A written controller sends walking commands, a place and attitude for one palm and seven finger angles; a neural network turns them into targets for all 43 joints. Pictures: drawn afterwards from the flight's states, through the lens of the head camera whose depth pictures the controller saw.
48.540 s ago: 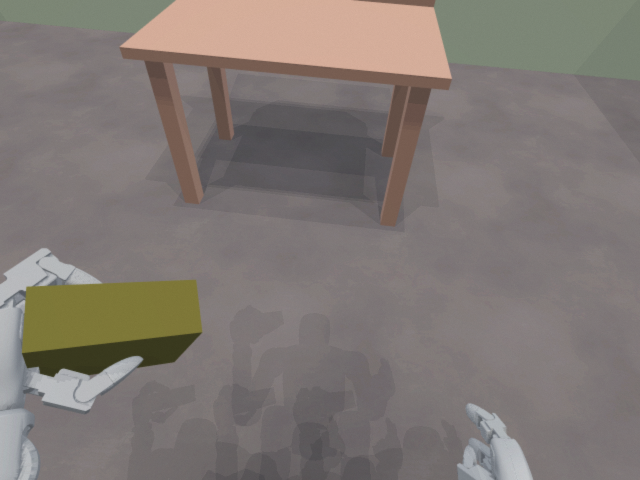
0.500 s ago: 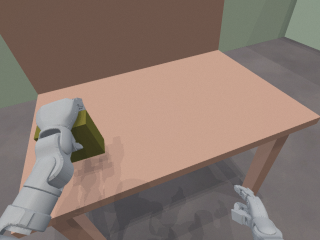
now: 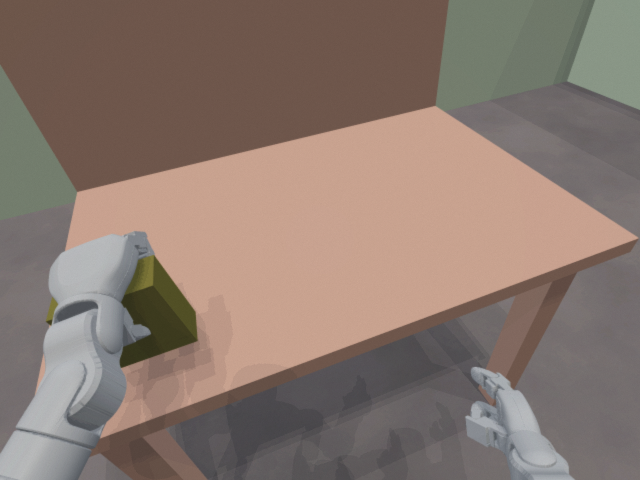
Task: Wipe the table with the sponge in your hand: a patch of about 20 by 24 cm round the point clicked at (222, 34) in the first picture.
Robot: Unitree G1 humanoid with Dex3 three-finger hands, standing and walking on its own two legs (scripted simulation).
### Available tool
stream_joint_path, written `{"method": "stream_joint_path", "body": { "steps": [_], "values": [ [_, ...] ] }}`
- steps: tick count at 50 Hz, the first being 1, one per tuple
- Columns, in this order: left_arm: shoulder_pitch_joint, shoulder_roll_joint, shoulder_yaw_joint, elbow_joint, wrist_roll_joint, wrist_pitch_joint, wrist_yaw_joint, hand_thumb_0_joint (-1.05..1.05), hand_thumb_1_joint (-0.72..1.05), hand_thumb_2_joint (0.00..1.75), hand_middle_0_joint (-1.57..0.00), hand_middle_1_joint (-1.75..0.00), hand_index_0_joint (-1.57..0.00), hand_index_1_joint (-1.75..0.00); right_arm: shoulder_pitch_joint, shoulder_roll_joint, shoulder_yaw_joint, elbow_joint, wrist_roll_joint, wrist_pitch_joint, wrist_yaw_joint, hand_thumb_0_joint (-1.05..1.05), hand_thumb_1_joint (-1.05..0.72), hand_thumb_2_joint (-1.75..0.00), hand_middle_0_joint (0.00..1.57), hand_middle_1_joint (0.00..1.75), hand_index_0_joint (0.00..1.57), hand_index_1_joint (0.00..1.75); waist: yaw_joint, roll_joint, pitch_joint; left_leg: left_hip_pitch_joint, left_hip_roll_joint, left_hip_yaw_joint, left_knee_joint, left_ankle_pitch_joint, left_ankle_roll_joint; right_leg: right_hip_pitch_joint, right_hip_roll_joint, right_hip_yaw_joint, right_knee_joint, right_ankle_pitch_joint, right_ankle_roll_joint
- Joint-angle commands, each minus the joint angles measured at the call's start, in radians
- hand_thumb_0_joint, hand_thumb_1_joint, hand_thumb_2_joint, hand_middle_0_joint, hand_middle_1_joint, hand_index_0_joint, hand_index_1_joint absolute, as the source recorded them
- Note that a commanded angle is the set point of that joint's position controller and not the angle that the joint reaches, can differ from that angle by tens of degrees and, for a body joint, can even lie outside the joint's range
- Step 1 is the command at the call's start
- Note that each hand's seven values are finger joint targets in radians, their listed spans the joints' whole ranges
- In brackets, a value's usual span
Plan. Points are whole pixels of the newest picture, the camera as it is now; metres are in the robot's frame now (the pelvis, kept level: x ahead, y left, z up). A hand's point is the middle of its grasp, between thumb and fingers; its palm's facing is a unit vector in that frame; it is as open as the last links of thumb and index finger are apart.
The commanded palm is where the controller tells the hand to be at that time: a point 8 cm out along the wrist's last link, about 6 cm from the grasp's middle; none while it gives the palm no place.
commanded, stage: bring the sponge back beside the body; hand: left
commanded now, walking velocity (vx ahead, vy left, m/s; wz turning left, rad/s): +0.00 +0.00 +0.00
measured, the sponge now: (139, 324) +0.26 +0.29 +0.07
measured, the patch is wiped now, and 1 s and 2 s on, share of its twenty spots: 0.95 0.95 0.95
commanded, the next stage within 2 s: step back with the hand held close in 1.18 s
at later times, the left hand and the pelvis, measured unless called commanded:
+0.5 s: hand (105, 341) +0.21 +0.29 +0.11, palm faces +0.10 -0.15 -0.98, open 9.6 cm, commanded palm +0.17 +0.28 +0.19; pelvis -0.01 +0.00 +0.00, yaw +0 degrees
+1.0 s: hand (88, 377) +0.17 +0.29 +0.10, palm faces +0.10 -0.15 -0.98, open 9.6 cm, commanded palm +0.14 +0.29 +0.19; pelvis -0.01 +0.01 +0.00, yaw +0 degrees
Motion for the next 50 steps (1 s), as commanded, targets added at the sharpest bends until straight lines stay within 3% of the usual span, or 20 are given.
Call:
{"method": "stream_joint_path", "body": {
  "steps": [1,3,5,8,11,13,14,18,20,26,28,31,33,36,38,40,43,46,48,50],
  "values": [
    [-0.287,0.209,0.127,-0.214,0.033,-0.022,0.035,0.0,0.1,1.3,-1.2,-1.6,-1.2,-1.6,-0.259,-0.082,-0.031,-0.187,0.005,-0.065,-0.009,0.0,-0.9,-0.9,0.2,0.3,0.2,0.3,-0.006,-0.033,-0.194,0.105,-0.026,-0.05,-0.019,0.166,0.042,-0.03,-0.029,0.112,-0.075,0.262,-0.003],
    [-0.306,0.236,0.141,-0.26,0.04,-0.031,0.031,0.0,0.1,1.3,-1.2,-1.6,-1.2,-1.6,-0.27,-0.086,-0.031,-0.193,0.004,-0.069,-0.014,0.0,-0.9,-0.9,0.2,0.3,0.2,0.3,-0.008,-0.016,-0.196,0.119,-0.026,-0.056,-0.024,0.146,0.043,-0.04,-0.024,0.129,-0.083,0.218,-0.008],
    [-0.274,0.21,0.123,-0.238,0.04,-0.041,0.034,0.0,0.1,1.3,-1.2,-1.6,-1.2,-1.6,-0.263,-0.076,-0.028,-0.189,0.001,-0.077,-0.018,0.0,-0.9,-0.9,0.2,0.3,0.2,0.3,-0.008,-0.023,-0.178,0.115,-0.026,-0.053,-0.02,0.137,0.044,-0.053,-0.028,0.115,-0.087,0.203,-0.004],
    [-0.255,0.284,0.192,-0.283,0.05,-0.059,0.043,0.0,0.1,1.3,-1.2,-1.6,-1.2,-1.6,-0.268,-0.085,-0.032,-0.189,-0.007,-0.078,-0.021,0.0,-0.9,-0.9,0.2,0.3,0.2,0.3,0.007,-0.026,-0.21,0.121,-0.028,-0.056,-0.016,0.143,0.043,-0.026,-0.028,0.147,-0.085,0.216,-0.011],
    [-0.201,0.245,0.184,-0.277,0.05,-0.071,0.059,0.0,0.1,1.3,-1.2,-1.6,-1.2,-1.6,-0.258,-0.074,-0.03,-0.181,-0.009,-0.079,-0.016,0.0,-0.9,-0.9,0.2,0.3,0.2,0.3,0.01,-0.025,-0.196,0.114,-0.028,-0.052,-0.022,0.153,0.04,-0.028,-0.025,0.121,-0.084,0.217,-0.006],
    [-0.174,0.292,0.233,-0.311,0.042,-0.075,0.069,0.0,0.1,1.3,-1.2,-1.6,-1.2,-1.6,-0.272,-0.08,-0.031,-0.189,-0.013,-0.081,-0.014,0.0,-0.9,-0.9,0.2,0.3,0.2,0.3,0.024,-0.004,-0.198,0.112,-0.028,-0.057,-0.022,0.144,0.038,-0.02,-0.024,0.15,-0.084,0.206,-0.016],
    [-0.161,0.25,0.207,-0.303,0.037,-0.073,0.073,0.0,0.1,1.3,-1.2,-1.6,-1.2,-1.6,-0.269,-0.07,-0.03,-0.189,-0.011,-0.083,-0.013,0.0,-0.9,-0.9,0.2,0.3,0.2,0.3,0.021,-0.022,-0.196,0.104,-0.028,-0.051,-0.013,0.152,0.039,-0.019,-0.028,0.134,-0.077,0.218,-0.01],
    [-0.111,0.25,0.216,-0.321,0.018,-0.064,0.07,0.0,0.1,1.3,-1.2,-1.6,-1.2,-1.6,-0.278,-0.081,-0.032,-0.192,-0.011,-0.079,-0.011,0.0,-0.9,-0.9,0.2,0.3,0.2,0.3,0.017,-0.021,-0.157,0.102,-0.024,-0.057,-0.017,0.125,0.036,-0.05,-0.024,0.154,-0.092,0.179,-0.013],
    [-0.065,0.196,0.174,-0.313,0.01,-0.063,0.065,0.0,0.1,1.3,-1.2,-1.6,-1.2,-1.6,-0.273,-0.073,-0.033,-0.193,-0.008,-0.084,-0.011,0.0,-0.9,-0.9,0.2,0.3,0.2,0.3,0.01,-0.038,-0.136,0.097,-0.023,-0.054,-0.015,0.114,0.039,-0.068,-0.027,0.13,-0.094,0.159,-0.004],
    [0.011,0.208,0.185,-0.387,0.015,-0.088,0.065,0.0,0.1,1.3,-1.2,-1.6,-1.2,-1.6,-0.264,-0.075,-0.036,-0.194,-0.016,-0.094,-0.016,0.0,-0.9,-0.9,0.2,0.3,0.2,0.3,0.01,-0.028,-0.136,0.104,-0.022,-0.057,-0.007,0.107,0.041,-0.072,-0.029,0.135,-0.097,0.14,-0.004],
    [0.019,0.265,0.232,-0.433,0.02,-0.099,0.074,0.0,0.1,1.3,-1.2,-1.6,-1.2,-1.6,-0.268,-0.078,-0.036,-0.202,-0.019,-0.097,-0.018,0.0,-0.9,-0.9,0.2,0.3,0.2,0.3,0.021,-0.009,-0.137,0.105,-0.023,-0.066,-0.013,0.09,0.041,-0.071,-0.023,0.155,-0.1,0.104,-0.011],
    [0.084,0.237,0.236,-0.42,0.018,-0.121,0.096,0.0,0.1,1.3,-1.2,-1.6,-1.2,-1.6,-0.25,-0.07,-0.04,-0.195,-0.023,-0.104,-0.019,0.0,-0.9,-0.9,0.2,0.3,0.2,0.3,0.023,-0.032,-0.121,0.099,-0.022,-0.059,-0.007,0.09,0.039,-0.078,-0.027,0.14,-0.105,0.093,-0.006],
    [0.071,0.268,0.261,-0.474,0.02,-0.127,0.105,0.0,0.1,1.3,-1.2,-1.6,-1.2,-1.6,-0.262,-0.073,-0.041,-0.2,-0.022,-0.104,-0.02,0.0,-0.9,-0.9,0.2,0.3,0.2,0.3,0.026,0.022,-0.119,0.108,-0.022,-0.067,-0.017,0.071,0.038,-0.083,-0.018,0.163,-0.112,0.059,-0.016],
    [0.151,0.204,0.228,-0.444,0.006,-0.132,0.117,0.0,0.1,1.3,-1.2,-1.6,-1.2,-1.6,-0.244,-0.066,-0.044,-0.195,-0.023,-0.11,-0.017,0.0,-0.9,-0.9,0.2,0.3,0.2,0.3,0.022,0.0,-0.093,0.102,-0.018,-0.061,-0.012,0.073,0.036,-0.101,-0.02,0.129,-0.115,0.054,-0.009],
    [0.163,0.22,0.242,-0.479,-0.001,-0.129,0.116,0.0,0.1,1.3,-1.2,-1.6,-1.2,-1.6,-0.258,-0.071,-0.045,-0.203,-0.021,-0.112,-0.017,0.0,-0.9,-0.9,0.2,0.3,0.2,0.3,0.024,0.012,-0.096,0.102,-0.019,-0.067,-0.018,0.055,0.035,-0.098,-0.015,0.153,-0.116,0.039,-0.013],
    [0.226,0.184,0.222,-0.448,-0.006,-0.125,0.116,0.0,0.1,1.3,-1.2,-1.6,-1.2,-1.6,-0.247,-0.067,-0.046,-0.198,-0.023,-0.114,-0.015,0.0,-0.9,-0.9,0.2,0.3,0.2,0.3,0.022,-0.032,-0.083,0.094,-0.017,-0.061,-0.006,0.067,0.037,-0.11,-0.022,0.136,-0.115,0.051,-0.006],
    [0.141,0.221,0.23,-0.498,-0.003,-0.122,0.111,0.0,0.1,1.3,-1.2,-1.6,-1.2,-1.6,-0.262,-0.076,-0.043,-0.204,-0.021,-0.114,-0.022,0.0,-0.9,-0.9,0.2,0.3,0.2,0.3,0.011,-0.008,-0.083,0.101,-0.016,-0.07,-0.018,0.041,0.038,-0.112,-0.017,0.155,-0.121,0.029,-0.009],
    [0.137,0.194,0.207,-0.454,0.01,-0.125,0.116,0.0,0.1,1.3,-1.2,-1.6,-1.2,-1.6,-0.237,-0.07,-0.042,-0.189,-0.023,-0.118,-0.027,0.0,-0.9,-0.9,0.2,0.3,0.2,0.3,0.007,-0.017,-0.076,0.104,-0.017,-0.068,-0.022,0.059,0.04,-0.11,-0.015,0.12,-0.119,0.049,-0.003],
    [0.103,0.239,0.237,-0.496,0.02,-0.131,0.116,0.0,0.1,1.3,-1.2,-1.6,-1.2,-1.6,-0.253,-0.073,-0.039,-0.2,-0.024,-0.124,-0.031,0.0,-0.9,-0.9,0.2,0.3,0.2,0.3,0.018,0.009,-0.099,0.112,-0.016,-0.076,-0.032,0.052,0.041,-0.093,-0.01,0.134,-0.112,0.047,-0.012],
    [0.139,0.204,0.215,-0.456,0.023,-0.131,0.119,0.0,0.1,1.3,-1.2,-1.6,-1.2,-1.6,-0.243,-0.064,-0.04,-0.188,-0.025,-0.126,-0.032,0.0,-0.9,-0.9,0.2,0.3,0.2,0.3,0.017,0.0,-0.081,0.11,-0.016,-0.067,-0.031,0.065,0.04,-0.101,-0.012,0.113,-0.116,0.048,-0.007]
  ]
}}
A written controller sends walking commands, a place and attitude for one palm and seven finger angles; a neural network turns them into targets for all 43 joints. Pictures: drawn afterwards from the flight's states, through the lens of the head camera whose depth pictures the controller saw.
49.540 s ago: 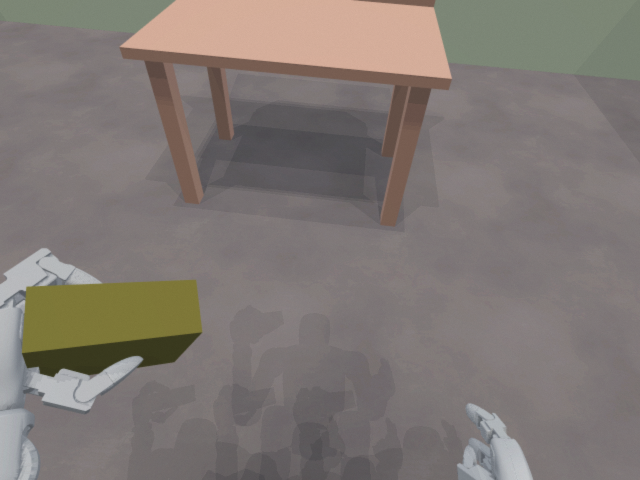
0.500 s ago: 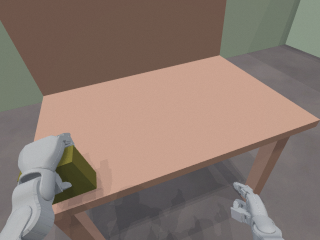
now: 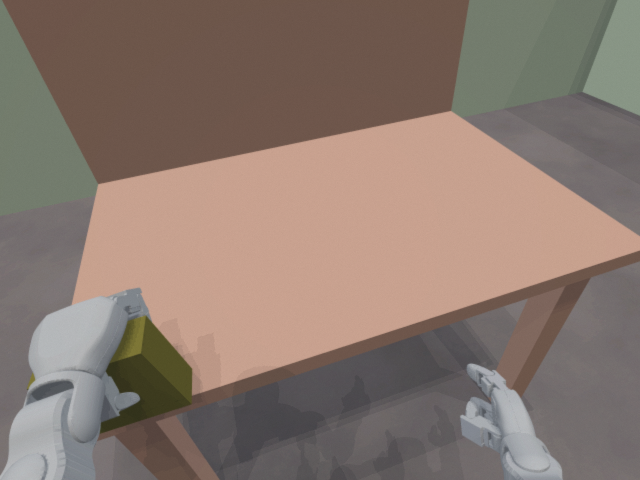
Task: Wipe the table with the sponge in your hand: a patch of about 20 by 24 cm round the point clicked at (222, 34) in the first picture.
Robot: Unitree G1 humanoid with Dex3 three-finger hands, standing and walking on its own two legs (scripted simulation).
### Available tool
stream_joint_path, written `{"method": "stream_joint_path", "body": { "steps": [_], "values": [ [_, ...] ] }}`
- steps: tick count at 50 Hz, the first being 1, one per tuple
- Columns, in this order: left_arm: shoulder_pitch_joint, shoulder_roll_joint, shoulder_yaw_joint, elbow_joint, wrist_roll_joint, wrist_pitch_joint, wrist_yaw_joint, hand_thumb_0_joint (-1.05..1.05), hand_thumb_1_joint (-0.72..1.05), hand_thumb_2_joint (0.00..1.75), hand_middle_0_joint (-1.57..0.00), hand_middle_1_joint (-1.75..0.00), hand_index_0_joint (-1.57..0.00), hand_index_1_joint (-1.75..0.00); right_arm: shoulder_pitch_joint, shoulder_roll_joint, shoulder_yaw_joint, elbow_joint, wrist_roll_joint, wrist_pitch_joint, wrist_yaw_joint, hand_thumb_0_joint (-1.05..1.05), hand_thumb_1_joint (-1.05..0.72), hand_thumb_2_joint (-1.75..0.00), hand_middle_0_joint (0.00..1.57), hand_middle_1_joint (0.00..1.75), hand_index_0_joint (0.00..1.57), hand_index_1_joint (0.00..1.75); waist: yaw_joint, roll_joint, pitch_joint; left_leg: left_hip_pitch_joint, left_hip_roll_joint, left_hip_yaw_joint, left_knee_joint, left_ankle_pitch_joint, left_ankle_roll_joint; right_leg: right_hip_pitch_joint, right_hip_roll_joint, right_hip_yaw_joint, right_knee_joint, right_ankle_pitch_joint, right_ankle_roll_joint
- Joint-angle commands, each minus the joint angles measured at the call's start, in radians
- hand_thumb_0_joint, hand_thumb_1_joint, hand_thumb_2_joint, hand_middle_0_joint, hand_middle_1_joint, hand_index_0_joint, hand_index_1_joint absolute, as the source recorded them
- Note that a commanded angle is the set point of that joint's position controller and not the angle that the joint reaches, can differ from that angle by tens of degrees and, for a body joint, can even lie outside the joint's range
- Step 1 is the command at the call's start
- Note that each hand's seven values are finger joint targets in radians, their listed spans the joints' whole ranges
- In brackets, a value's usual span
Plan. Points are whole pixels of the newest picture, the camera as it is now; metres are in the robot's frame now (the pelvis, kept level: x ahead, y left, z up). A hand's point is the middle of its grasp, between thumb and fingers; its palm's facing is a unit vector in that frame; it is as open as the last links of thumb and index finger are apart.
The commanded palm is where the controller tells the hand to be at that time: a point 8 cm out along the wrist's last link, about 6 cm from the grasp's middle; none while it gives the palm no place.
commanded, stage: bring the sponge back beside the body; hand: left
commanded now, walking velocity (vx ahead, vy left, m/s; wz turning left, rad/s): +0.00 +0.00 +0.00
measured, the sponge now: (130, 385) +0.18 +0.29 +0.04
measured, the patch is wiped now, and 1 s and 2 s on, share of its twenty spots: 0.95 0.95 0.95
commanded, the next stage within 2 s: step back with the hand held close in 0.18 s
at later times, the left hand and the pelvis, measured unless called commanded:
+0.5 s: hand (150, 330) +0.21 +0.24 +0.13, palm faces +0.29 -0.87 -0.39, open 9.6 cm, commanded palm +0.16 +0.28 +0.18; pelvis +0.00 +0.00 -0.01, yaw +1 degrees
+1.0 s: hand (67, 367) +0.15 +0.28 +0.15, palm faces +0.37 -0.83 -0.41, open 9.6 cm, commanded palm +0.09 +0.32 +0.18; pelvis -0.06 +0.04 -0.02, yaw +2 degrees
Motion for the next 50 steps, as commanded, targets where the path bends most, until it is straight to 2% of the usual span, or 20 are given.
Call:
{"method": "stream_joint_path", "body": {
  "steps": [1,13,14,15,16,17,19,22,23,24,25,28,30,32,34,37,42,46,48,50],
  "values": [
    [-0.218,0.21,0.161,-0.222,0.041,-0.03,0.049,0.0,0.1,1.3,-1.2,-1.6,-1.2,-1.6,-0.255,-0.094,-0.038,-0.187,0.001,-0.062,-0.008,0.0,-0.9,-0.9,0.2,0.3,0.2,0.3,-0.01,-0.015,-0.113,0.108,-0.018,-0.059,-0.062,0.071,0.033,-0.109,-0.019,0.118,-0.124,0.051,-0.014],
    [-0.18,0.231,0.191,-0.238,0.023,0.001,0.04,0.0,0.1,1.3,-1.2,-1.6,-1.2,-1.6,-0.268,-0.104,-0.037,-0.2,0.005,-0.045,0.007,0.0,-0.9,-0.9,0.2,0.3,0.2,0.3,-0.007,-0.024,-0.13,0.094,-0.015,-0.062,-0.057,0.106,0.032,-0.083,-0.016,0.138,-0.108,0.126,-0.019],
    [-0.195,0.208,0.169,-0.244,0.024,0.001,0.043,0.0,0.1,1.3,-1.2,-1.6,-1.2,-1.6,-0.261,-0.097,-0.036,-0.2,0.006,-0.046,0.006,0.0,-0.9,-0.9,0.2,0.3,0.2,0.3,-0.01,-0.028,-0.14,0.093,-0.018,-0.056,-0.051,0.111,0.033,-0.083,-0.02,0.122,-0.104,0.125,-0.013],
    [-0.144,0.151,0.132,-0.07,0.04,0.018,0.042,0.0,0.1,1.3,-1.2,-1.6,-1.2,-1.6,-0.237,-0.103,-0.037,-0.174,0.004,-0.04,0.003,0.0,-0.9,-0.9,0.2,0.3,0.2,0.3,-0.027,-0.079,-0.063,0.069,-0.014,-0.049,-0.05,0.097,0.029,-0.131,-0.015,0.109,-0.112,0.108,-0.011],
    [-0.368,0.034,0.346,-0.378,-0.843,-0.224,0.052,0.0,0.1,1.3,-1.2,-1.6,-1.2,-1.6,-0.085,-0.077,-0.035,-0.378,0.009,-0.04,-0.007,0.0,-0.9,-0.9,0.2,0.3,0.2,0.3,-0.116,-0.206,0.079,0.025,0.014,-0.077,0.048,-0.066,0.045,-0.304,-0.092,0.189,-0.186,0.176,0.019],
    [-0.158,0.147,0.409,-0.152,-0.845,-0.305,0.063,0.0,0.1,1.3,-1.2,-1.6,-1.2,-1.6,-0.007,-0.07,-0.007,-0.294,-0.012,-0.052,-0.013,0.0,-0.9,-0.9,0.2,0.3,0.2,0.3,-0.101,-0.3,0.006,0.051,0.003,-0.067,0.104,-0.078,0.045,-0.323,-0.139,0.181,-0.184,0.164,0.003],
    [-0.132,0.107,0.418,-0.257,-0.882,-0.386,0.074,0.0,0.1,1.3,-1.2,-1.6,-1.2,-1.6,0.042,-0.064,-0.023,-0.289,-0.006,-0.048,-0.018,0.0,-0.9,-0.9,0.2,0.3,0.2,0.3,-0.108,-0.307,-0.046,0.068,0.015,-0.079,0.127,-0.051,0.039,-0.314,-0.194,0.178,-0.159,0.209,0.004],
    [-0.05,0.113,0.455,-0.468,-0.92,-0.47,0.091,0.0,0.1,1.3,-1.2,-1.6,-1.2,-1.6,0.061,-0.1,-0.038,-0.301,-0.011,-0.06,-0.035,0.0,-0.9,-0.9,0.2,0.3,0.2,0.3,-0.113,-0.05,-0.184,0.065,0.055,-0.09,0.098,0.117,0.048,-0.225,-0.215,0.117,-0.002,0.392,0.015],
    [-0.027,0.163,0.504,-0.559,-0.924,-0.489,0.105,0.0,0.1,1.3,-1.2,-1.6,-1.2,-1.6,0.055,-0.122,-0.043,-0.306,-0.019,-0.065,-0.038,0.0,-0.9,-0.9,0.2,0.3,0.2,0.3,-0.102,0.11,-0.211,0.069,0.083,-0.128,0.054,0.172,0.06,-0.216,-0.185,0.101,0.055,0.361,0.026],
    [0.057,0.11,0.485,-0.562,-0.925,-0.497,0.109,0.0,0.1,1.3,-1.2,-1.6,-1.2,-1.6,0.058,-0.112,-0.041,-0.31,-0.023,-0.069,-0.036,0.0,-0.9,-0.9,0.2,0.3,0.2,0.3,-0.095,0.192,-0.208,0.013,0.103,-0.175,0.034,0.203,0.071,-0.203,-0.149,0.082,0.09,0.286,0.032],
    [0.102,0.108,0.498,-0.577,-0.923,-0.504,0.112,0.0,0.1,1.3,-1.2,-1.6,-1.2,-1.6,0.067,-0.114,-0.043,-0.31,-0.029,-0.072,-0.033,0.0,-0.9,-0.9,0.2,0.3,0.2,0.3,-0.089,0.203,-0.192,-0.044,0.117,-0.203,0.027,0.227,0.073,-0.196,-0.13,0.083,0.089,0.213,0.036],
    [0.188,0.134,0.561,-0.544,-0.922,-0.524,0.119,0.0,0.1,1.3,-1.2,-1.6,-1.2,-1.6,0.095,-0.116,-0.057,-0.284,-0.033,-0.077,-0.031,0.0,-0.9,-0.9,0.2,0.3,0.2,0.3,-0.099,0.077,-0.205,-0.097,0.126,-0.213,0.063,0.261,0.048,-0.16,-0.138,0.098,0.038,0.236,0.023],
    [0.224,0.085,0.536,-0.471,-0.928,-0.534,0.117,0.0,0.1,1.3,-1.2,-1.6,-1.2,-1.6,0.113,-0.103,-0.067,-0.273,-0.021,-0.072,-0.036,0.0,-0.9,-0.9,0.2,0.3,0.2,0.3,-0.121,-0.071,-0.231,-0.096,0.115,-0.179,0.117,0.218,0.028,-0.171,-0.174,0.114,0.028,0.322,0.014],
    [0.244,0.069,0.533,-0.41,-0.934,-0.542,0.119,0.0,0.1,1.3,-1.2,-1.6,-1.2,-1.6,0.134,-0.104,-0.082,-0.269,-0.012,-0.071,-0.041,0.0,-0.9,-0.9,0.2,0.3,0.2,0.3,-0.136,-0.136,-0.258,-0.082,0.105,-0.148,0.159,0.223,0.014,-0.188,-0.206,0.117,0.051,0.41,0.008],
    [0.249,0.041,0.503,-0.372,-0.937,-0.541,0.117,0.0,0.1,1.3,-1.2,-1.6,-1.2,-1.6,0.13,-0.115,-0.087,-0.268,-0.007,-0.077,-0.047,0.0,-0.9,-0.9,0.2,0.3,0.2,0.3,-0.139,-0.109,-0.251,-0.063,0.12,-0.172,0.103,0.214,0.022,-0.228,-0.176,0.087,0.089,0.311,0.023],
    [0.201,0.05,0.492,-0.384,-0.932,-0.544,0.117,0.0,0.1,1.3,-1.2,-1.6,-1.2,-1.6,0.102,-0.124,-0.081,-0.273,-0.015,-0.101,-0.052,0.0,-0.9,-0.9,0.2,0.3,0.2,0.3,-0.126,-0.059,-0.179,-0.147,0.136,-0.235,-0.012,-0.036,0.039,-0.267,-0.117,0.086,0.079,0.078,0.039],
    [0.094,0.061,0.494,-0.446,-0.884,-0.561,0.124,0.0,0.1,1.3,-1.2,-1.6,-1.2,-1.6,0.09,-0.14,-0.074,-0.256,-0.036,-0.142,-0.055,0.0,-0.9,-0.9,0.2,0.3,0.2,0.3,-0.117,0.013,-0.109,-0.415,0.177,-0.348,-0.2,-0.46,0.089,-0.097,-0.039,0.085,0.152,-0.003,0.058],
    [0.073,0.062,0.506,-0.444,-0.854,-0.571,0.12,0.0,0.1,1.3,-1.2,-1.6,-1.2,-1.6,0.103,-0.144,-0.083,-0.246,-0.043,-0.149,-0.046,0.0,-0.9,-0.9,0.2,0.3,0.2,0.3,-0.117,0.066,-0.101,-0.55,0.166,-0.318,-0.2,-0.606,0.094,-0.001,-0.026,0.074,0.195,-0.002,0.048],
    [0.082,0.089,0.533,-0.458,-0.851,-0.577,0.116,0.0,0.1,1.3,-1.2,-1.6,-1.2,-1.6,0.11,-0.146,-0.092,-0.252,-0.044,-0.146,-0.039,0.0,-0.9,-0.9,0.2,0.3,0.2,0.3,-0.119,0.048,-0.121,-0.549,0.138,-0.283,-0.146,-0.609,0.081,-0.01,-0.044,0.087,0.177,-0.009,0.032],
    [0.107,0.052,0.498,-0.424,-0.864,-0.579,0.111,0.0,0.1,1.3,-1.2,-1.6,-1.2,-1.6,0.126,-0.122,-0.085,-0.249,-0.042,-0.134,-0.031,0.0,-0.9,-0.9,0.2,0.3,0.2,0.3,-0.128,-0.056,-0.104,-0.483,0.088,-0.218,-0.002,-0.529,0.051,-0.138,-0.112,0.139,0.087,-0.036,-0.006]
  ]
}}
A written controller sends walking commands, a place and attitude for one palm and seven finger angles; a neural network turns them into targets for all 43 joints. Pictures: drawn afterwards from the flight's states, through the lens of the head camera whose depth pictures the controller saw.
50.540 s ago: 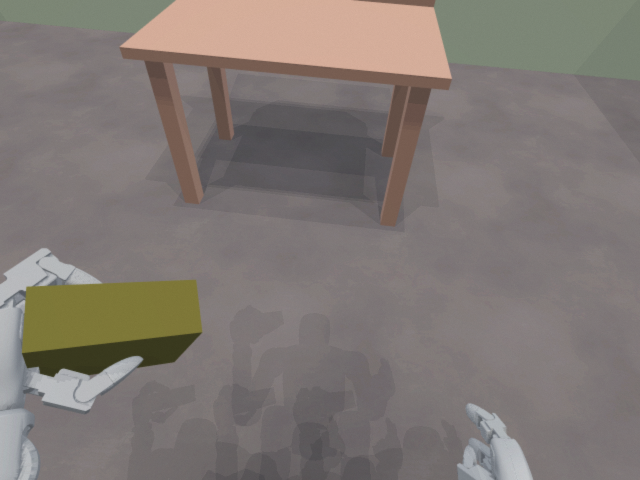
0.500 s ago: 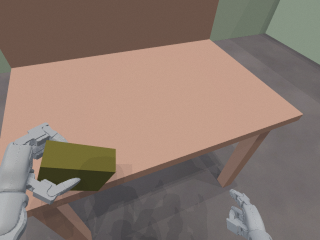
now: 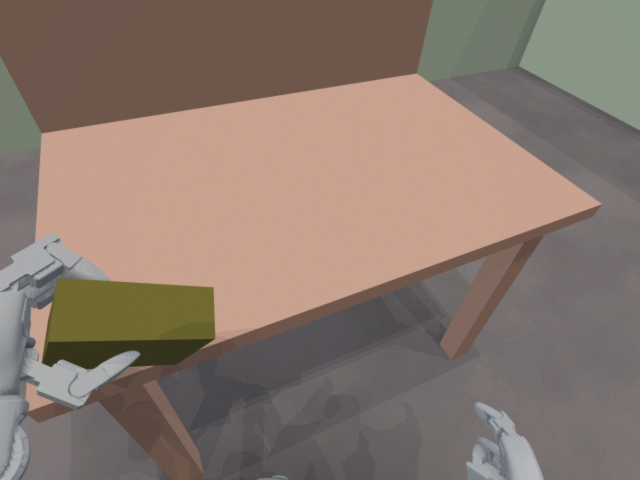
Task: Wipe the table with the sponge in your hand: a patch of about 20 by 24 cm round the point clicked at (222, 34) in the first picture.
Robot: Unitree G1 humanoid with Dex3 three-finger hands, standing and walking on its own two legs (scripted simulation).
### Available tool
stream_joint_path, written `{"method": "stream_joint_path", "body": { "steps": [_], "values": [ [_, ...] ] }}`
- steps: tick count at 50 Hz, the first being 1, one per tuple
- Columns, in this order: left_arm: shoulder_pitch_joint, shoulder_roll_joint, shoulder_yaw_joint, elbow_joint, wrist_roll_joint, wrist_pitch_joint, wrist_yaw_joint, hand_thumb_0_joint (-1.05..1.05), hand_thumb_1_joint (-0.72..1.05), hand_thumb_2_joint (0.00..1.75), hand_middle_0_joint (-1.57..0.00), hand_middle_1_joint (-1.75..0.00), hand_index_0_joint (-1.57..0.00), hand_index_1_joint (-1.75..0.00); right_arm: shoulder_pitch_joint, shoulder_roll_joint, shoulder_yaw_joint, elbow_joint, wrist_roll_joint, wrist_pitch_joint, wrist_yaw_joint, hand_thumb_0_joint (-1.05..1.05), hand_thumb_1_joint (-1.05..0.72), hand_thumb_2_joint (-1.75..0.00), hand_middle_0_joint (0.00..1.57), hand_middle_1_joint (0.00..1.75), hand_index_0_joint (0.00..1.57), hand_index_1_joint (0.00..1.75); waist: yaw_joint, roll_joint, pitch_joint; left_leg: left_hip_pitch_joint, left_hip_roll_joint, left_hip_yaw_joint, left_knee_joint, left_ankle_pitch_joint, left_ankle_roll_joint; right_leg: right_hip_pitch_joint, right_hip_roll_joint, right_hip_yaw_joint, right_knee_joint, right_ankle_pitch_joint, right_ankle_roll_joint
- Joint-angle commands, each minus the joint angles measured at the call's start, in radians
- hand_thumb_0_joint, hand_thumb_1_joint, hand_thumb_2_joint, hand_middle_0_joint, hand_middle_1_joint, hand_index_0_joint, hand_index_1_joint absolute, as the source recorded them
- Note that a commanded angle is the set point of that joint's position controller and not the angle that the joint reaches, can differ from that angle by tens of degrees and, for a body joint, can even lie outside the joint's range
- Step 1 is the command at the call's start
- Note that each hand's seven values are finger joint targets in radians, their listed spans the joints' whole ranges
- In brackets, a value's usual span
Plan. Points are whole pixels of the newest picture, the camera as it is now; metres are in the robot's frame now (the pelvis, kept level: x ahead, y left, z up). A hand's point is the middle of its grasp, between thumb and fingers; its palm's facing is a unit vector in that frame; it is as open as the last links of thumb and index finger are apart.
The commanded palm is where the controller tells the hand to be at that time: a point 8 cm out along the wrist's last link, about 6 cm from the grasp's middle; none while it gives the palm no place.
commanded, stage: step back with the hand held close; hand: left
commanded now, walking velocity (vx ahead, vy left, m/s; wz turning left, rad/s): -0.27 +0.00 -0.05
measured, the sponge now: (151, 329) +0.23 +0.20 +0.13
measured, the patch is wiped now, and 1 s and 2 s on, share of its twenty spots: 0.95 0.95 0.95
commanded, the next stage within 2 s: stop stepping back and stand still in 0.44 s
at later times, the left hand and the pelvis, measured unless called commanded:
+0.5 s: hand out of the picture +0.09 +0.25 +0.19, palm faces +0.34 -0.85 -0.40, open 9.6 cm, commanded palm +0.04 +0.29 +0.19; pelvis -0.13 +0.02 +0.00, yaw -1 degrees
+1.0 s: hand out of the picture -0.10 +0.25 +0.19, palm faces +0.44 -0.85 -0.30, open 9.6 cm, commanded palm -0.14 +0.28 +0.19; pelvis -0.30 +0.00 -0.01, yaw +0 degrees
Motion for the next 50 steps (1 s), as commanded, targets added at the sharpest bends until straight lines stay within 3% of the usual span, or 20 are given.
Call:
{"method": "stream_joint_path", "body": {
  "steps": [1,3,5,10,12,14,16,18,26,28,29,30,33,38,41,42,43,44,46,50],
  "values": [
    [-0.051,0.162,0.125,-0.204,-0.027,-0.087,0.019,0.0,0.1,1.3,-1.2,-1.6,-1.2,-1.6,-0.077,-0.139,-0.072,-0.146,0.005,-0.033,-0.003,0.0,-0.9,-0.9,0.2,0.3,0.2,0.3,0.0,-0.059,-0.078,-0.077,0.079,-0.154,-0.007,-0.394,-0.034,0.008,-0.177,0.217,-0.163,-0.119,-0.102],
    [-0.07,0.152,0.096,-0.215,-0.049,-0.095,0.031,0.0,0.1,1.3,-1.2,-1.6,-1.2,-1.6,-0.055,-0.126,-0.077,-0.104,0.018,-0.025,0.001,0.0,-0.9,-0.9,0.2,0.3,0.2,0.3,-0.029,-0.227,-0.132,0.2,0.035,-0.069,0.466,-0.228,-0.086,-0.272,-0.379,0.343,-0.294,-0.058,-0.196],
    [-0.112,0.157,0.085,-0.245,-0.047,-0.081,0.028,0.0,0.1,1.3,-1.2,-1.6,-1.2,-1.6,-0.073,-0.108,-0.067,-0.14,0.034,-0.014,0.007,0.0,-0.9,-0.9,0.2,0.3,0.2,0.3,-0.047,-0.236,-0.163,0.172,0.084,-0.076,0.544,-0.215,-0.072,-0.225,-0.415,0.295,-0.215,0.19,-0.184],
    [-0.154,0.2,0.131,-0.293,-0.049,-0.099,0.038,0.0,0.1,1.3,-1.2,-1.6,-1.2,-1.6,-0.122,-0.135,-0.054,-0.155,0.014,-0.036,-0.017,0.0,-0.9,-0.9,0.2,0.3,0.2,0.3,-0.028,0.141,0.008,0.094,0.136,-0.083,-0.187,-0.139,-0.038,-0.163,-0.226,0.162,0.061,0.195,-0.055],
    [-0.135,0.205,0.165,-0.391,-0.039,-0.122,0.048,0.0,0.1,1.3,-1.2,-1.6,-1.2,-1.6,-0.088,-0.133,-0.077,-0.166,0.0,-0.069,-0.009,0.0,-0.9,-0.9,0.2,0.3,0.2,0.3,-0.007,0.399,-0.085,0.216,0.356,-0.279,-0.257,0.371,0.049,-0.244,-0.048,0.058,0.359,-0.173,0.018],
    [-0.084,0.209,0.183,-0.448,-0.034,-0.133,0.042,0.0,0.1,1.3,-1.2,-1.6,-1.2,-1.6,-0.048,-0.099,-0.071,-0.14,-0.024,-0.101,0.009,0.0,-0.9,-0.9,0.2,0.3,0.2,0.3,-0.022,0.29,-0.178,0.306,0.392,-0.332,-0.201,0.606,0.082,-0.328,-0.047,0.131,0.575,-0.313,0.041],
    [-0.078,0.169,0.17,-0.458,-0.044,-0.12,0.039,0.0,0.1,1.3,-1.2,-1.6,-1.2,-1.6,-0.05,-0.119,-0.093,-0.114,-0.003,-0.118,0.03,0.0,-0.9,-0.9,0.2,0.3,0.2,0.3,-0.013,0.183,-0.178,0.349,0.369,-0.231,-0.163,0.694,0.078,-0.303,-0.041,0.142,0.508,-0.259,0.046],
    [-0.069,0.144,0.156,-0.471,-0.041,-0.109,0.042,0.0,0.1,1.3,-1.2,-1.6,-1.2,-1.6,-0.059,-0.116,-0.099,-0.111,0.016,-0.13,0.044,0.0,-0.9,-0.9,0.2,0.3,0.2,0.3,0.001,0.182,-0.214,0.395,0.33,-0.126,-0.159,0.669,0.025,-0.218,-0.044,0.081,0.348,-0.197,0.049],
    [0.033,0.118,0.157,-0.214,-0.043,-0.107,0.023,0.0,0.1,1.3,-1.2,-1.6,-1.2,-1.6,-0.088,-0.116,-0.075,-0.121,0.013,-0.12,0.03,0.0,-0.9,-0.9,0.2,0.3,0.2,0.3,0.011,0.11,-0.143,0.146,0.28,-0.133,-0.111,0.101,-0.028,0.119,-0.032,0.021,-0.172,0.146,0.044],
    [0.026,0.173,0.183,-0.188,-0.033,-0.128,0.023,0.0,0.1,1.3,-1.2,-1.6,-1.2,-1.6,-0.067,-0.106,-0.078,-0.121,0.016,-0.121,0.027,0.0,-0.9,-0.9,0.2,0.3,0.2,0.3,-0.002,-0.092,-0.155,0.083,0.156,-0.014,0.148,-0.134,-0.071,0.131,-0.184,0.109,-0.25,0.394,-0.031],
    [0.025,0.135,0.13,-0.177,-0.049,-0.125,0.023,0.0,0.1,1.3,-1.2,-1.6,-1.2,-1.6,-0.035,-0.086,-0.1,-0.12,0.046,-0.113,0.019,0.0,-0.9,-0.9,0.2,0.3,0.2,0.3,-0.01,-0.315,-0.214,0.031,0.046,0.037,0.404,-0.251,-0.115,0.13,-0.348,0.28,-0.231,0.473,-0.135],
    [-0.003,0.156,0.138,-0.22,-0.05,-0.119,0.022,0.0,0.1,1.3,-1.2,-1.6,-1.2,-1.6,-0.076,-0.114,-0.12,-0.145,0.059,-0.109,0.013,0.0,-0.9,-0.9,0.2,0.3,0.2,0.3,0.008,-0.365,-0.184,0.03,0.068,-0.053,0.609,-0.284,-0.106,0.012,-0.429,0.355,-0.247,0.44,-0.184],
    [-0.058,0.209,0.19,-0.28,-0.051,-0.091,0.027,0.0,0.1,1.3,-1.2,-1.6,-1.2,-1.6,-0.116,-0.067,-0.062,-0.152,0.031,-0.077,0.008,0.0,-0.9,-0.9,0.2,0.3,0.2,0.3,-0.042,-0.152,-0.163,0.127,0.107,-0.066,0.59,-0.223,-0.079,-0.196,-0.359,0.226,-0.191,0.048,-0.144],
    [-0.085,0.194,0.163,-0.26,-0.044,-0.093,0.04,0.0,0.1,1.3,-1.2,-1.6,-1.2,-1.6,-0.079,-0.125,-0.079,-0.109,0.025,-0.108,-0.021,0.0,-0.9,-0.9,0.2,0.3,0.2,0.3,-0.041,-0.068,-0.087,0.249,0.086,-0.005,0.051,-0.202,-0.025,-0.319,-0.258,0.163,-0.098,-0.184,-0.057],
    [-0.099,0.184,0.179,-0.277,-0.056,-0.108,0.037,0.0,0.1,1.3,-1.2,-1.6,-1.2,-1.6,-0.037,-0.148,-0.089,-0.119,0.025,-0.13,-0.02,0.0,-0.9,-0.9,0.2,0.3,0.2,0.3,-0.029,0.299,-0.103,0.188,0.211,-0.102,-0.381,-0.15,0.04,-0.205,-0.01,-0.026,0.403,-0.221,0.019],
    [-0.123,0.209,0.193,-0.319,-0.029,-0.112,0.038,0.0,0.1,1.3,-1.2,-1.6,-1.2,-1.6,-0.036,-0.138,-0.103,-0.124,0.029,-0.142,-0.02,0.0,-0.9,-0.9,0.2,0.3,0.2,0.3,-0.019,0.381,-0.151,0.17,0.27,-0.125,-0.336,0.014,0.079,-0.237,0.028,-0.047,0.64,-0.236,0.04],
    [-0.172,0.234,0.184,-0.337,-0.027,-0.123,0.041,0.0,0.1,1.3,-1.2,-1.6,-1.2,-1.6,-0.021,-0.102,-0.085,-0.102,0.025,-0.157,-0.016,0.0,-0.9,-0.9,0.2,0.3,0.2,0.3,-0.056,0.525,-0.089,0.099,0.33,-0.301,-0.368,-0.176,0.148,-0.351,-0.018,0.035,0.811,-0.264,0.04],
    [-0.226,0.196,0.156,-0.315,-0.016,-0.133,0.032,0.0,0.1,1.3,-1.2,-1.6,-1.2,-1.6,-0.075,-0.089,-0.076,-0.089,0.023,-0.168,0.002,0.0,-0.9,-0.9,0.2,0.3,0.2,0.3,-0.046,0.41,0.039,-0.032,0.367,-0.378,-0.407,-0.241,0.188,-0.41,-0.086,0.153,0.89,-0.176,0.025],
    [-0.222,0.108,0.069,-0.151,-0.021,-0.132,0.015,0.0,0.1,1.3,-1.2,-1.6,-1.2,-1.6,-0.043,-0.109,-0.073,-0.03,0.036,-0.176,0.026,0.0,-0.9,-0.9,0.2,0.3,0.2,0.3,-0.01,0.151,0.123,-0.083,0.346,-0.236,-0.348,-0.235,0.128,-0.341,-0.114,0.152,0.748,-0.128,0.012],
    [-0.259,0.103,0.063,-0.011,-0.038,-0.096,0.008,0.0,0.1,1.3,-1.2,-1.6,-1.2,-1.6,-0.044,-0.133,-0.056,-0.062,0.019,-0.156,-0.015,0.0,-0.9,-0.9,0.2,0.3,0.2,0.3,0.001,0.046,0.023,-0.078,0.239,-0.116,-0.081,-0.359,0.039,0.084,-0.07,-0.001,0.043,-0.087,0.011]
  ]
}}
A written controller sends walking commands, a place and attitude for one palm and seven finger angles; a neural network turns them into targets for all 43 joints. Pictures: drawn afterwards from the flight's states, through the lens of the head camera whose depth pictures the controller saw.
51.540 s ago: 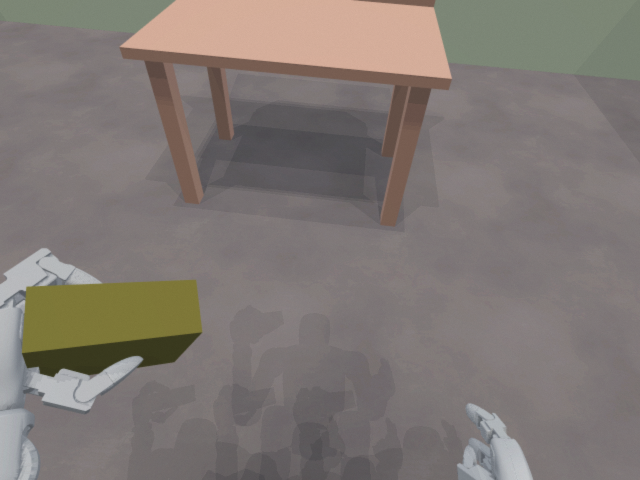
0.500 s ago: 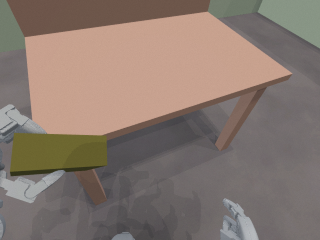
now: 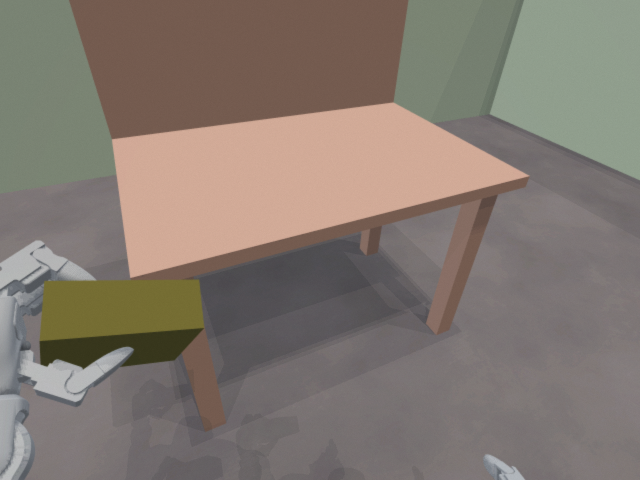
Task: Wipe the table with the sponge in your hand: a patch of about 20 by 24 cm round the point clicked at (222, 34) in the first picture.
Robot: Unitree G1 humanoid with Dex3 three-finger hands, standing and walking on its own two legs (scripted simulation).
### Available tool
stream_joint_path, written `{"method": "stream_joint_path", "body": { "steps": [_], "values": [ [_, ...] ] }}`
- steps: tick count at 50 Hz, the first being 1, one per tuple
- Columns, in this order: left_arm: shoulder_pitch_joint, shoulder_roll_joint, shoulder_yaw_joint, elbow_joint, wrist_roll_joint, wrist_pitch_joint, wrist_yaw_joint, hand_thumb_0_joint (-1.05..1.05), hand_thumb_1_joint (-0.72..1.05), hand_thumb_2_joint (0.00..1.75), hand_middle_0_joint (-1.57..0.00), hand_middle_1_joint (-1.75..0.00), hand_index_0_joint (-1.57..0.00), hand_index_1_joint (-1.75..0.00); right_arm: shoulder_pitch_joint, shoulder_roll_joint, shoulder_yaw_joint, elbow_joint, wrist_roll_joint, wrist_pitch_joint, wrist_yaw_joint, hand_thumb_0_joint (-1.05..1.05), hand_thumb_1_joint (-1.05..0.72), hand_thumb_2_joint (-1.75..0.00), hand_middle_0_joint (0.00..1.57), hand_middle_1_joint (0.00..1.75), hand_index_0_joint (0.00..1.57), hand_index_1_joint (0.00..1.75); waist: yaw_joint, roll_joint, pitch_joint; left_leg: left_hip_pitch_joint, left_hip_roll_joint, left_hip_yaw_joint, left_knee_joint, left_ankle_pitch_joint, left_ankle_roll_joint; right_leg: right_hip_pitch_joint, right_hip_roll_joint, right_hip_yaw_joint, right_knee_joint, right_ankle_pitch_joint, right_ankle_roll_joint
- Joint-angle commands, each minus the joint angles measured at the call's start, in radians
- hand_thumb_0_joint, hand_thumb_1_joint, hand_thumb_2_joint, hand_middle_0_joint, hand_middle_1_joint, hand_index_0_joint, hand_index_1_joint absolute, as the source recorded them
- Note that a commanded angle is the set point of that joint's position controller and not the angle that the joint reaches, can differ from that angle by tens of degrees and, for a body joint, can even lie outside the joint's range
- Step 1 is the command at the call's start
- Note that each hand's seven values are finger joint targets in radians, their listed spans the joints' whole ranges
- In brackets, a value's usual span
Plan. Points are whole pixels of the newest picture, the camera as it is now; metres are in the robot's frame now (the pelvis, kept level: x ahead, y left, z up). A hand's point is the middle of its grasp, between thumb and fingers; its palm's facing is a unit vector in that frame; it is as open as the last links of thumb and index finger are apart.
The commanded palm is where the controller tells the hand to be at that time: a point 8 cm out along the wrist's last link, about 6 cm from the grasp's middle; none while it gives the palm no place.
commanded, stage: stop stepping back and stand still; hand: left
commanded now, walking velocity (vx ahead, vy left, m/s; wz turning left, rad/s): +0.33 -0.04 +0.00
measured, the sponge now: (144, 325) +0.23 +0.20 +0.16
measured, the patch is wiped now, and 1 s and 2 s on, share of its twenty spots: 0.95 0.95 0.95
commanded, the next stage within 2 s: stand and wait in 1.44 s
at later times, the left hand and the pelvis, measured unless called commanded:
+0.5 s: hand (23, 428) +0.10 +0.23 +0.19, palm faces +0.38 -0.87 -0.32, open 9.6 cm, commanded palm +0.04 +0.27 +0.20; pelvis -0.12 -0.01 +0.01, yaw -1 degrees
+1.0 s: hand (17, 467) +0.08 +0.23 +0.18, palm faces +0.39 -0.84 -0.38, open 9.6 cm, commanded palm +0.02 +0.26 +0.20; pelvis -0.14 -0.02 +0.01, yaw +0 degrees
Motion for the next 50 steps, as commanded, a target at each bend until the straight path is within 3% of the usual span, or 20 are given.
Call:
{"method": "stream_joint_path", "body": {
  "steps": [1,2,3,6,9,14,16,18,21,28,29,30,31,34,39,40,41,42,48,50],
  "values": [
    [-0.21,0.139,0.04,-0.098,-0.01,-0.041,-0.009,0.0,0.1,1.3,-1.2,-1.6,-1.2,-1.6,-0.189,-0.155,-0.028,-0.171,-0.007,-0.025,-0.031,0.0,-0.9,-0.9,0.2,0.3,0.2,0.3,0.024,0.009,0.14,-0.295,0.067,-0.071,0.039,-0.258,0.116,0.347,-0.002,-0.041,-0.59,0.124,-0.016],
    [-0.201,0.157,0.047,-0.108,-0.007,-0.04,-0.016,0.0,0.1,1.3,-1.2,-1.6,-1.2,-1.6,-0.189,-0.144,-0.035,-0.178,-0.001,-0.012,-0.028,0.0,-0.9,-0.9,0.2,0.3,0.2,0.3,0.019,-0.191,0.096,-0.3,-0.044,0.035,0.344,-0.207,0.093,0.368,-0.062,0.023,-0.702,0.173,-0.045],
    [-0.146,0.177,0.05,-0.075,-0.003,-0.037,-0.023,0.0,0.1,1.3,-1.2,-1.6,-1.2,-1.6,-0.204,-0.145,-0.043,-0.181,0.008,0.001,-0.024,0.0,-0.9,-0.9,0.2,0.3,0.2,0.3,-0.006,-0.346,0.074,-0.33,-0.101,0.027,0.651,-0.156,0.067,0.28,-0.225,0.281,-0.798,0.149,-0.107],
    [-0.166,0.24,0.113,-0.297,-0.03,-0.074,-0.04,0.0,0.1,1.3,-1.2,-1.6,-1.2,-1.6,-0.209,-0.152,-0.058,-0.178,0.015,0.007,0.001,0.0,-0.9,-0.9,0.2,0.3,0.2,0.3,-0.005,-0.227,0.078,-0.27,-0.017,-0.105,0.778,0.031,0.034,-0.018,-0.321,0.506,-0.878,-0.176,-0.203],
    [-0.093,0.262,0.16,-0.406,-0.03,-0.083,-0.029,0.0,0.1,1.3,-1.2,-1.6,-1.2,-1.6,-0.237,-0.09,-0.028,-0.159,0.009,0.028,0.008,0.0,-0.9,-0.9,0.2,0.3,0.2,0.3,-0.026,-0.036,0.069,-0.058,0.036,-0.05,0.466,0.013,0.071,-0.212,-0.271,0.285,-0.815,-0.241,-0.161],
    [-0.071,0.23,0.138,-0.399,-0.024,-0.068,0.023,0.0,0.1,1.3,-1.2,-1.6,-1.2,-1.6,-0.18,-0.11,-0.013,-0.173,-0.002,-0.038,-0.036,0.0,-0.9,-0.9,0.2,0.3,0.2,0.3,-0.014,0.12,-0.05,0.142,-0.023,0.063,-0.295,-0.067,0.111,0.007,-0.126,0.098,-0.494,-0.197,-0.089],
    [-0.13,0.226,0.132,-0.407,-0.018,-0.077,0.036,0.0,0.1,1.3,-1.2,-1.6,-1.2,-1.6,-0.186,-0.134,-0.033,-0.21,-0.009,-0.058,-0.041,0.0,-0.9,-0.9,0.2,0.3,0.2,0.3,-0.011,0.432,-0.01,0.172,0.191,-0.217,-0.454,0.051,0.202,-0.132,0.065,-0.066,0.058,-0.184,-0.009],
    [-0.183,0.251,0.124,-0.36,-0.002,-0.081,0.036,0.0,0.1,1.3,-1.2,-1.6,-1.2,-1.6,-0.177,-0.093,-0.021,-0.148,-0.005,-0.08,-0.028,0.0,-0.9,-0.9,0.2,0.3,0.2,0.3,-0.032,0.415,0.051,0.08,0.249,-0.319,-0.408,0.197,0.257,-0.224,-0.017,0.069,0.261,-0.122,-0.013],
    [-0.134,0.149,0.04,-0.157,-0.017,-0.066,0.006,0.0,0.1,1.3,-1.2,-1.6,-1.2,-1.6,-0.164,-0.13,-0.032,-0.105,0.022,-0.057,0.007,0.0,-0.9,-0.9,0.2,0.3,0.2,0.3,-0.012,0.066,0.235,-0.077,0.261,-0.263,-0.422,0.053,0.241,-0.189,-0.068,0.104,0.16,0.016,-0.017],
    [-0.021,0.176,0.09,-0.232,-0.023,-0.045,-0.001,0.0,0.1,1.3,-1.2,-1.6,-1.2,-1.6,-0.202,-0.148,-0.026,-0.2,0.002,-0.005,-0.013,0.0,-0.9,-0.9,0.2,0.3,0.2,0.3,0.002,0.077,0.068,-0.127,0.085,-0.076,-0.103,-0.144,0.133,0.366,0.003,-0.099,-0.63,0.139,-0.011],
    [-0.02,0.183,0.097,-0.255,-0.025,-0.05,-0.001,0.0,0.1,1.3,-1.2,-1.6,-1.2,-1.6,-0.221,-0.142,-0.033,-0.207,0.002,0.003,-0.012,0.0,-0.9,-0.9,0.2,0.3,0.2,0.3,0.014,-0.035,0.03,-0.223,0.022,-0.003,0.103,-0.179,0.111,0.453,-0.071,-0.007,-0.681,0.112,-0.058],
    [-0.029,0.225,0.121,-0.281,-0.019,-0.056,0.004,0.0,0.1,1.3,-1.2,-1.6,-1.2,-1.6,-0.227,-0.124,-0.045,-0.211,0.005,0.011,-0.01,0.0,-0.9,-0.9,0.2,0.3,0.2,0.3,0.01,-0.244,0.01,-0.364,-0.056,0.043,0.368,-0.19,0.074,0.495,-0.265,0.335,-0.793,-0.006,-0.154],
    [-0.093,0.25,0.148,-0.348,-0.029,-0.075,0.006,0.0,0.1,1.3,-1.2,-1.6,-1.2,-1.6,-0.251,-0.119,-0.051,-0.215,0.003,0.007,-0.014,0.0,-0.9,-0.9,0.2,0.3,0.2,0.3,0.009,-0.25,0.034,-0.399,-0.049,-0.005,0.546,-0.141,0.053,0.401,-0.392,0.527,-0.89,-0.056,-0.218],
    [-0.083,0.251,0.155,-0.431,-0.028,-0.092,0.005,0.0,0.1,1.3,-1.2,-1.6,-1.2,-1.6,-0.229,-0.13,-0.065,-0.18,0.006,0.013,-0.002,0.0,-0.9,-0.9,0.2,0.3,0.2,0.3,-0.009,-0.07,0.066,-0.275,0.05,-0.126,0.507,-0.052,0.059,0.198,-0.397,0.448,-0.86,-0.098,-0.245],
    [-0.025,0.208,0.115,-0.397,-0.016,-0.08,0.044,0.0,0.1,1.3,-1.2,-1.6,-1.2,-1.6,-0.232,-0.103,-0.032,-0.173,-0.012,0.012,-0.049,0.0,-0.9,-0.9,0.2,0.3,0.2,0.3,-0.021,0.079,0.07,0.155,0.0,0.046,-0.134,-0.007,0.071,-0.018,-0.192,0.085,-0.657,-0.264,-0.129],
    [-0.023,0.186,0.103,-0.367,-0.021,-0.082,0.054,0.0,0.1,1.3,-1.2,-1.6,-1.2,-1.6,-0.227,-0.122,-0.035,-0.179,-0.017,0.007,-0.059,0.0,-0.9,-0.9,0.2,0.3,0.2,0.3,-0.019,0.216,0.082,0.141,0.015,-0.025,-0.259,-0.111,0.088,0.001,-0.119,0.049,-0.538,-0.266,-0.101],
    [-0.039,0.163,0.091,-0.379,-0.026,-0.084,0.064,0.0,0.1,1.3,-1.2,-1.6,-1.2,-1.6,-0.223,-0.159,-0.045,-0.189,-0.019,-0.003,-0.062,0.0,-0.9,-0.9,0.2,0.3,0.2,0.3,-0.013,0.416,0.084,0.134,0.156,-0.295,-0.393,-0.268,0.155,-0.044,-0.014,-0.023,-0.341,-0.228,-0.047],
    [-0.057,0.177,0.099,-0.358,-0.019,-0.075,0.072,0.0,0.1,1.3,-1.2,-1.6,-1.2,-1.6,-0.222,-0.146,-0.037,-0.195,-0.012,-0.011,-0.058,0.0,-0.9,-0.9,0.2,0.3,0.2,0.3,-0.018,0.44,0.103,0.06,0.247,-0.441,-0.481,-0.28,0.22,-0.05,0.038,-0.03,-0.148,-0.211,-0.015],
    [0.027,0.149,0.075,-0.277,-0.02,-0.043,0.043,0.0,0.1,1.3,-1.2,-1.6,-1.2,-1.6,-0.228,-0.128,-0.029,-0.188,-0.002,-0.014,-0.021,0.0,-0.9,-0.9,0.2,0.3,0.2,0.3,0.014,0.058,0.068,-0.086,0.067,-0.092,-0.151,0.126,0.094,0.382,-0.012,-0.012,-0.707,0.183,-0.002],
    [0.029,0.19,0.092,-0.32,-0.015,-0.056,0.035,0.0,0.1,1.3,-1.2,-1.6,-1.2,-1.6,-0.248,-0.119,-0.037,-0.203,-0.011,-0.002,-0.01,0.0,-0.9,-0.9,0.2,0.3,0.2,0.3,-0.004,-0.161,0.064,-0.217,-0.039,-0.011,0.122,-0.008,0.042,0.405,-0.271,0.364,-0.846,0.183,-0.119]
  ]
}}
